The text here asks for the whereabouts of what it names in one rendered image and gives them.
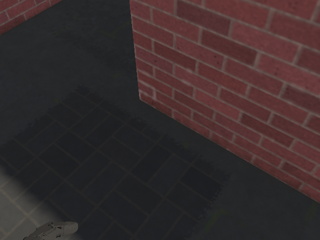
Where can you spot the robot left hand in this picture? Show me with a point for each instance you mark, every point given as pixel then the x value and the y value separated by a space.
pixel 52 231

